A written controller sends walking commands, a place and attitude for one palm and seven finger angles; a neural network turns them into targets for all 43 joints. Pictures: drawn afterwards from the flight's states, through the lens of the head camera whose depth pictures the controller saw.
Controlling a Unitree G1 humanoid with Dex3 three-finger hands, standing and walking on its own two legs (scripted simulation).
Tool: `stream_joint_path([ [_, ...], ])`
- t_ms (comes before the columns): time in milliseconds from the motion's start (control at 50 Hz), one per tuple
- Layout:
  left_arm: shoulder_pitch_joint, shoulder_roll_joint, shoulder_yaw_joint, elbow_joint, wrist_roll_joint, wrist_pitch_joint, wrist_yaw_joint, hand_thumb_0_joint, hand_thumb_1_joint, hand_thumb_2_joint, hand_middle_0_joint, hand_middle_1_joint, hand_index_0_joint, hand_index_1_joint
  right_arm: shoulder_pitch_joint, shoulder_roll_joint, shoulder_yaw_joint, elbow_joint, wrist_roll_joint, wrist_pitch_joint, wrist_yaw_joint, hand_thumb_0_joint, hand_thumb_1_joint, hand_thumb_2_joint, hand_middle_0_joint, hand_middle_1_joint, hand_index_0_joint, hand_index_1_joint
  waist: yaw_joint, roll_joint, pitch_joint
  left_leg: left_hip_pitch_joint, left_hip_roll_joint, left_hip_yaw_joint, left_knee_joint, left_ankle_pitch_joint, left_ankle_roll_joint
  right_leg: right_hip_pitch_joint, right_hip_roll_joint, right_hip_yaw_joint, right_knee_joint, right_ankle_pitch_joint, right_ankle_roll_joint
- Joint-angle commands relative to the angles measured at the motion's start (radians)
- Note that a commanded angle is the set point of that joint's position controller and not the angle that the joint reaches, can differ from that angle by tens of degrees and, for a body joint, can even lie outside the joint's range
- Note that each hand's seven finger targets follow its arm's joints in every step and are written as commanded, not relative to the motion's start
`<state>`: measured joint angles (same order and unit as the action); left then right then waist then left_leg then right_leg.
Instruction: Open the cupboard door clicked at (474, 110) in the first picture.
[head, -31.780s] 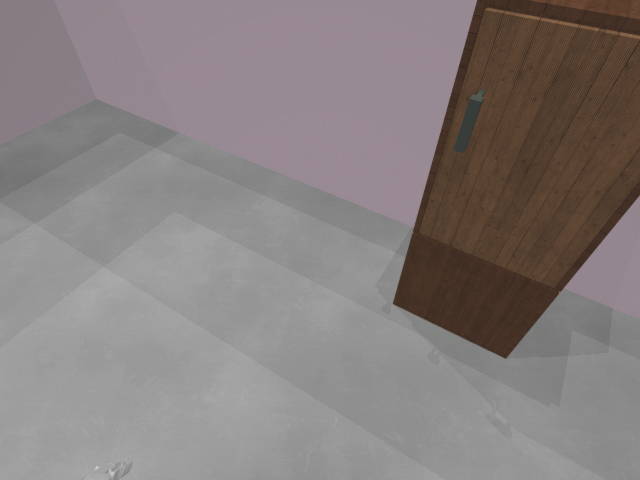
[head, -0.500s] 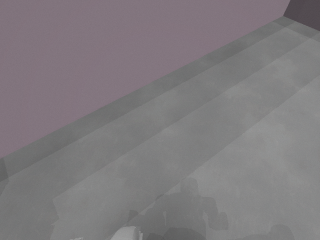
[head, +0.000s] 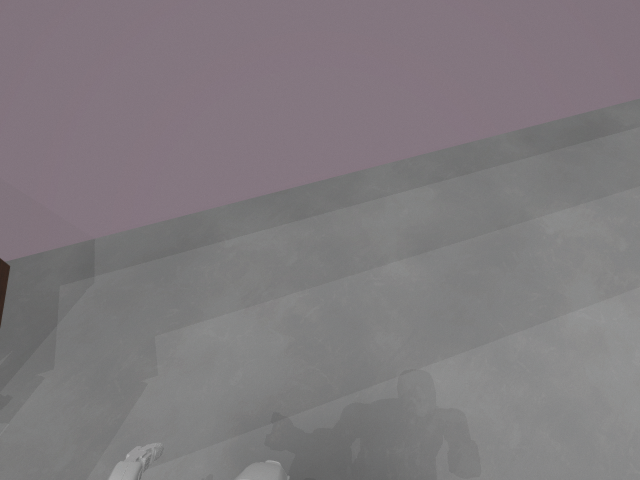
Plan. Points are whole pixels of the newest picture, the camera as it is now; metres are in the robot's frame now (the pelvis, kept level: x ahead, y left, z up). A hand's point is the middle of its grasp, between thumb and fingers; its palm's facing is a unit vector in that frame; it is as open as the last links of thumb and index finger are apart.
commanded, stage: turn to face it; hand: left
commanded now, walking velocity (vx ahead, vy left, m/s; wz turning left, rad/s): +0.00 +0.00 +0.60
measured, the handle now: out of the picture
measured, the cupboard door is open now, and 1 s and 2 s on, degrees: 49 49 49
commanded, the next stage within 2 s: take the last steps up to it in 1.84 s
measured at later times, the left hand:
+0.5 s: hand out of the picture +0.05 +0.23 -0.15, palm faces +0.31 -0.92 -0.25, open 7.4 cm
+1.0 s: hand out of the picture -0.04 +0.17 -0.17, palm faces +0.60 -0.77 -0.21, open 7.4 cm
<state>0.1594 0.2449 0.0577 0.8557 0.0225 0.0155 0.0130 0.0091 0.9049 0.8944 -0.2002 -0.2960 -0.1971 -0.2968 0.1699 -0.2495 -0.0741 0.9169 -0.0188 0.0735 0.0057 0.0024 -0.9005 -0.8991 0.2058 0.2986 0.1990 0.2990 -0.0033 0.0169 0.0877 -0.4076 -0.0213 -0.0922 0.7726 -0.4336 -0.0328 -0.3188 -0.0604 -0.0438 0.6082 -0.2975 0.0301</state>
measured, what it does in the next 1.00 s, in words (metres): steps on the spot, turning left: left foot, then right foot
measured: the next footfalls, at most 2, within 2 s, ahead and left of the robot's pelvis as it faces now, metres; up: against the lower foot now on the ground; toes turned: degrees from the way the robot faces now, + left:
left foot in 0.26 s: +0.04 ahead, +0.13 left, +0.00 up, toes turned +15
right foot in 0.62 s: +0.11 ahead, -0.13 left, +0.00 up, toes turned +21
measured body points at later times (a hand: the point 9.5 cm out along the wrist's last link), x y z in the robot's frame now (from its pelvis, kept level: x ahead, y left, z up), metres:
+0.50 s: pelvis +0.02 +0.00 +0.01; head +0.07 +0.03 +0.46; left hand +0.03 +0.28 -0.13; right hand +0.18 -0.22 -0.12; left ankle +0.00 +0.12 -0.72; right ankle +0.04 -0.15 -0.67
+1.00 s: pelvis +0.04 -0.02 +0.00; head +0.07 +0.03 +0.44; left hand -0.07 +0.21 -0.16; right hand +0.29 -0.17 -0.13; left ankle -0.02 +0.07 -0.73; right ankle +0.07 -0.15 -0.72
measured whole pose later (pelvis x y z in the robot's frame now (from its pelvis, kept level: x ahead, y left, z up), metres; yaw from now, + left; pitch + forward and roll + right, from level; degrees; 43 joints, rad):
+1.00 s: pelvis +0.04 -0.02 +0.00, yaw +37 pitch +1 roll +1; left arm 0.25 0.22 0.04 0.89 0.02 0.02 0.01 0.01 0.90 0.89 -0.20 -0.30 -0.20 -0.30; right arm 0.10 -0.25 -0.06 0.89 -0.02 0.05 0.03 0.00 -0.91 -0.90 0.20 0.30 0.19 0.30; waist 0.00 -0.06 0.11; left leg -0.32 0.00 0.08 0.60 -0.28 0.01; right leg -0.26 -0.16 -0.21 0.70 -0.43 0.05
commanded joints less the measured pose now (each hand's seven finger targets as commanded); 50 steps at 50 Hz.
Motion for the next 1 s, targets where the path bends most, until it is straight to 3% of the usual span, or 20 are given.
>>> stream_joint_path([
  [0, 0.013, 0.164, 0.045, -0.072, 0.004, -0.014, 0.02, 0.0, 0.9, 0.9, -0.2, -0.3, -0.2, -0.3, -0.042, -0.088, -0.042, -0.108, 0.003, -0.019, 0.015, 0.0, -0.9, -0.9, 0.2, 0.3, 0.2, 0.3, -0.004, -0.272, -0.103, -0.163, 0.043, 0.055, 0.462, -0.065, -0.005, 0.101, -0.322, 0.252, -0.344, 0.068, -0.155],
  [60, 0.019, 0.138, 0.03, -0.068, 0.004, -0.02, 0.018, 0.0, 0.9, 0.9, -0.2, -0.3, -0.2, -0.3, -0.068, -0.061, -0.021, -0.103, 0.007, -0.018, 0.025, 0.0, -0.9, -0.9, 0.2, 0.3, 0.2, 0.3, -0.003, -0.251, -0.078, -0.128, 0.059, 0.118, 0.299, -0.039, -0.035, 0.149, -0.264, 0.046, -0.264, 0.408, -0.136],
  [140, 0.109, 0.191, 0.048, -0.035, 0.008, -0.022, 0.018, 0.0, 0.9, 0.9, -0.2, -0.3, -0.2, -0.3, -0.108, -0.031, -0.001, -0.11, 0.014, -0.035, 0.029, 0.0, -0.9, -0.9, 0.2, 0.3, 0.2, 0.3, 0.046, -0.198, -0.135, -0.044, 0.035, 0.192, -0.01, -0.027, -0.03, 0.286, -0.291, 0.008, -0.157, 0.598, -0.136],
  [200, 0.095, 0.192, 0.052, -0.027, -0.003, -0.018, 0.008, 0.0, 0.9, 0.9, -0.2, -0.3, -0.2, -0.3, -0.024, -0.065, -0.007, -0.092, 0.01, -0.045, 0.026, 0.0, -0.9, -0.9, 0.2, 0.3, 0.2, 0.3, 0.001, -0.164, -0.168, 0.154, 0.016, 0.196, -0.276, 0.175, -0.009, 0.206, -0.264, -0.061, -0.017, 0.529, -0.061],
  [220, 0.08, 0.168, 0.049, -0.043, -0.012, -0.013, 0.004, 0.0, 0.9, 0.9, -0.2, -0.3, -0.2, -0.3, 0.054, -0.13, -0.024, -0.076, 0.005, -0.054, 0.022, 0.0, -0.9, -0.9, 0.2, 0.3, 0.2, 0.3, -0.045, -0.035, -0.214, 0.327, 0.101, 0.088, -0.355, 0.368, 0.028, 0.065, -0.232, -0.108, 0.133, 0.376, -0.009],
  [240, 0.05, 0.088, 0.029, -0.088, -0.019, -0.008, -0.004, 0.0, 0.9, 0.9, -0.2, -0.3, -0.2, -0.3, 0.134, -0.249, -0.056, -0.069, -0.004, -0.061, 0.012, 0.0, -0.9, -0.9, 0.2, 0.3, 0.2, 0.3, -0.088, 0.289, -0.23, 0.468, 0.393, -0.312, -0.391, 0.748, 0.179, -0.241, -0.078, -0.131, 0.37, -0.258, 0.075],
  [280, -0.031, 0.101, 0.025, -0.123, -0.011, 0.006, 0.003, 0.0, 0.9, 0.9, -0.2, -0.3, -0.2, -0.3, 0.16, -0.279, -0.055, -0.054, -0.008, -0.05, -0.006, 0.0, -0.9, -0.9, 0.2, 0.3, 0.2, 0.3, -0.089, 0.158, -0.209, 0.373, 0.445, -0.294, -0.386, 0.706, 0.291, -0.281, -0.075, 0.034, 0.551, -0.324, 0.05],
  [360, -0.022, 0.093, 0.03, -0.059, -0.006, 0.016, -0.004, 0.0, 0.9, 0.9, -0.2, -0.3, -0.2, -0.3, 0.033, -0.182, -0.028, -0.08, -0.005, -0.063, -0.025, 0.0, -0.9, -0.9, 0.2, 0.3, 0.2, 0.3, -0.026, 0.154, -0.134, 0.265, 0.265, -0.169, -0.41, 0.623, 0.188, -0.253, -0.051, 0.059, 0.535, -0.128, 0.056],
  [480, -0.031, 0.074, 0.025, -0.066, -0.011, 0.016, -0.006, 0.0, 0.9, 0.9, -0.2, -0.3, -0.2, -0.3, 0.018, -0.195, -0.039, -0.076, -0.011, -0.052, -0.018, 0.0, -0.9, -0.9, 0.2, 0.3, 0.2, 0.3, -0.024, 0.146, -0.134, 0.195, 0.227, -0.201, -0.421, 0.424, 0.183, -0.097, 0.011, 0.023, 0.233, -0.144, 0.046],
  [560, 0.086, 0.091, 0.034, -0.041, -0.014, 0.001, 0.001, 0.0, 0.9, 0.9, -0.2, -0.3, -0.2, -0.3, -0.052, -0.184, -0.047, -0.101, -0.001, -0.041, -0.013, 0.0, -0.9, -0.9, 0.2, 0.3, 0.2, 0.3, 0.037, 0.109, -0.153, 0.04, 0.169, -0.215, -0.325, 0.357, 0.133, 0.184, 0.043, 0.004, -0.111, 0.026, 0.032],
  [580, 0.13, 0.149, 0.047, -0.036, -0.005, -0.012, 0.008, 0.0, 0.9, 0.9, -0.2, -0.3, -0.2, -0.3, -0.058, -0.14, -0.042, -0.112, 0.009, -0.04, -0.008, 0.0, -0.9, -0.9, 0.2, 0.3, 0.2, 0.3, 0.06, -0.036, -0.163, -0.081, 0.087, -0.148, -0.207, 0.213, 0.075, 0.312, -0.076, 0.121, -0.278, 0.011, 0.006],
  [600, 0.14, 0.249, 0.064, -0.039, 0.009, -0.019, 0.015, 0.0, 0.9, 0.9, -0.2, -0.3, -0.2, -0.3, -0.057, -0.075, -0.032, -0.133, 0.014, -0.041, -0.001, 0.0, -0.9, -0.9, 0.2, 0.3, 0.2, 0.3, 0.073, -0.344, -0.153, -0.217, -0.063, 0.049, 0.047, -0.084, -0.01, 0.349, -0.348, 0.404, -0.374, 0.034, -0.103],
  [620, 0.116, 0.251, 0.056, -0.046, 0.003, -0.016, 0.02, 0.0, 0.9, 0.9, -0.2, -0.3, -0.2, -0.3, -0.075, -0.116, -0.04, -0.135, 0.005, -0.037, 0.003, 0.0, -0.9, -0.9, 0.2, 0.3, 0.2, 0.3, 0.066, -0.298, -0.119, -0.192, -0.015, 0.033, 0.291, -0.192, -0.004, 0.197, -0.447, 0.435, -0.377, 0.102, -0.183],
  [680, -0.003, 0.142, 0.027, -0.073, -0.005, -0.019, 0.018, 0.0, 0.9, 0.9, -0.2, -0.3, -0.2, -0.3, -0.04, -0.098, -0.04, -0.081, -0.002, -0.017, 0.017, 0.0, -0.9, -0.9, 0.2, 0.3, 0.2, 0.3, -0.015, -0.258, -0.067, -0.2, 0.043, 0.047, 0.472, -0.019, -0.025, 0.146, -0.273, 0.168, -0.302, 0.281, -0.142],
  [720, 0.013, 0.126, 0.023, -0.071, -0.004, -0.023, 0.02, 0.0, 0.9, 0.9, -0.2, -0.3, -0.2, -0.3, -0.048, -0.071, -0.027, -0.085, 0.005, -0.016, 0.024, 0.0, -0.9, -0.9, 0.2, 0.3, 0.2, 0.3, -0.008, -0.249, -0.087, -0.175, 0.048, 0.092, 0.372, -0.005, -0.041, 0.21, -0.246, 0.056, -0.264, 0.475, -0.132],
  [860, 0.124, 0.194, 0.047, -0.026, 0.006, -0.023, 0.016, 0.0, 0.9, 0.9, -0.2, -0.3, -0.2, -0.3, -0.127, -0.034, -0.001, -0.108, 0.012, -0.029, 0.03, 0.0, -0.9, -0.9, 0.2, 0.3, 0.2, 0.3, 0.051, -0.219, -0.117, -0.041, 0.027, 0.201, -0.02, -0.015, -0.028, 0.303, -0.298, -0.008, -0.163, 0.647, -0.136],
  [920, 0.095, 0.193, 0.053, -0.025, -0.004, -0.02, 0.008, 0.0, 0.9, 0.9, -0.2, -0.3, -0.2, -0.3, -0.036, -0.071, -0.009, -0.091, 0.008, -0.04, 0.024, 0.0, -0.9, -0.9, 0.2, 0.3, 0.2, 0.3, -0.008, -0.179, -0.155, 0.162, 0.015, 0.203, -0.258, 0.17, -0.003, 0.208, -0.281, -0.075, -0.024, 0.576, -0.069],
  [940, 0.077, 0.169, 0.049, -0.039, -0.012, -0.016, 0.004, 0.0, 0.9, 0.9, -0.2, -0.3, -0.2, -0.3, 0.041, -0.129, -0.025, -0.073, 0.003, -0.049, 0.021, 0.0, -0.9, -0.9, 0.2, 0.3, 0.2, 0.3, -0.055, -0.042, -0.201, 0.342, 0.09, 0.107, -0.345, 0.352, 0.033, 0.071, -0.246, -0.12, 0.136, 0.425, -0.018],
  [960, 0.054, 0.093, 0.03, -0.08, -0.02, -0.011, -0.005, 0.0, 0.9, 0.9, -0.2, -0.3, -0.2, -0.3, 0.124, -0.252, -0.057, -0.063, -0.006, -0.057, 0.011, 0.0, -0.9, -0.9, 0.2, 0.3, 0.2, 0.3, -0.099, 0.283, -0.234, 0.492, 0.385, -0.302, -0.379, 0.733, 0.185, -0.232, -0.084, -0.145, 0.385, -0.233, 0.069],
  [980, -0.007, 0.093, 0.021, -0.101, -0.011, 0.002, 0.002, 0.0, 0.9, 0.9, -0.2, -0.3, -0.2, -0.3, 0.175, -0.285, -0.061, -0.041, 0.001, -0.047, -0.002, 0.0, -0.9, -0.9, 0.2, 0.3, 0.2, 0.3, -0.11, 0.251, -0.252, 0.476, 0.45, -0.341, -0.375, 0.898, 0.278, -0.286, -0.058, -0.014, 0.514, -0.382, 0.056],
])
